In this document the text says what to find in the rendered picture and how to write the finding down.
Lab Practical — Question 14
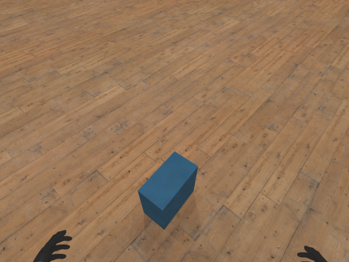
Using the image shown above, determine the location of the right robot hand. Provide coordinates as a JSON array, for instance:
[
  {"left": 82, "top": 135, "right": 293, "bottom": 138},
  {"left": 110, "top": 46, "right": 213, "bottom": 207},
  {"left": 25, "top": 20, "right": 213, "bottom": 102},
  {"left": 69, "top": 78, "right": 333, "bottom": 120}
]
[{"left": 297, "top": 246, "right": 327, "bottom": 262}]

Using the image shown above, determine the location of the left robot hand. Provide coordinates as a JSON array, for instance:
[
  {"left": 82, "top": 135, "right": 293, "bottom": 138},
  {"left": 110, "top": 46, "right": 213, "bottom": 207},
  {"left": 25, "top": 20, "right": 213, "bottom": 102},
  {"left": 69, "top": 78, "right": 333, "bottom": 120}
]
[{"left": 33, "top": 230, "right": 72, "bottom": 262}]

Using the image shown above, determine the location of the carton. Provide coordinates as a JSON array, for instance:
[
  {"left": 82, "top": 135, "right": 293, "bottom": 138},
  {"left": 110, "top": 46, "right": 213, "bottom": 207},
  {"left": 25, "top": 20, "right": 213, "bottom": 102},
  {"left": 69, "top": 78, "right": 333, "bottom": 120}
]
[{"left": 138, "top": 151, "right": 198, "bottom": 229}]

